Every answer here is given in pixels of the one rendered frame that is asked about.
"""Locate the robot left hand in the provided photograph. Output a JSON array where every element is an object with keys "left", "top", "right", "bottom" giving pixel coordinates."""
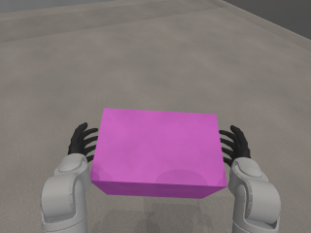
[{"left": 67, "top": 122, "right": 98, "bottom": 163}]

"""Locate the carton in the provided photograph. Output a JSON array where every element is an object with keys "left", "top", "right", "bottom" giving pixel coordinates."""
[{"left": 90, "top": 108, "right": 227, "bottom": 199}]

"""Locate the right robot forearm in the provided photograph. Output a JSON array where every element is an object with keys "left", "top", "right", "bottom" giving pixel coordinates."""
[{"left": 227, "top": 157, "right": 281, "bottom": 233}]

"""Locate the left robot forearm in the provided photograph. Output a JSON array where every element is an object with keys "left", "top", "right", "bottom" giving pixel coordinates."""
[{"left": 40, "top": 153, "right": 92, "bottom": 233}]

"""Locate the robot right hand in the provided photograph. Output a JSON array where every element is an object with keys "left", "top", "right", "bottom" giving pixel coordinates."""
[{"left": 219, "top": 125, "right": 251, "bottom": 167}]

